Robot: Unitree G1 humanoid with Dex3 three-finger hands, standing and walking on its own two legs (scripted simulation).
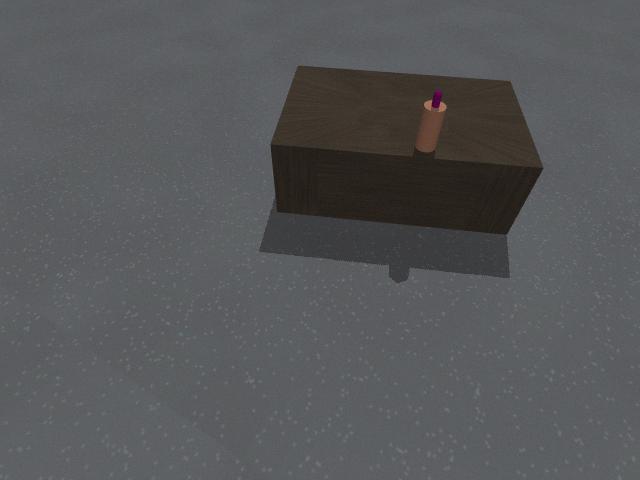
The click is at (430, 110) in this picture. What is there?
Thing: necked bottle
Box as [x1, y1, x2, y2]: [415, 90, 446, 151]
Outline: 439,90 434,93 433,99 426,101 423,106 415,141 416,148 421,151 431,151 435,147 446,107 440,101 441,92
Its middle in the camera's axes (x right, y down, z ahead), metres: +0.39 -0.43 +1.41
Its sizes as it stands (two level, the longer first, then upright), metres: 0.078 0.078 0.223
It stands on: a support 0.36 m high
